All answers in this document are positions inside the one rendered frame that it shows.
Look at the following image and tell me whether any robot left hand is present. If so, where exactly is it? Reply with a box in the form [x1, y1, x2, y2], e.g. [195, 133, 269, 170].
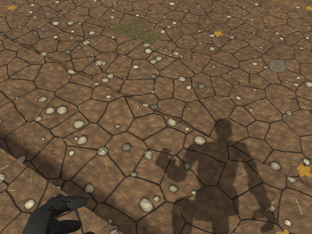
[22, 194, 95, 234]

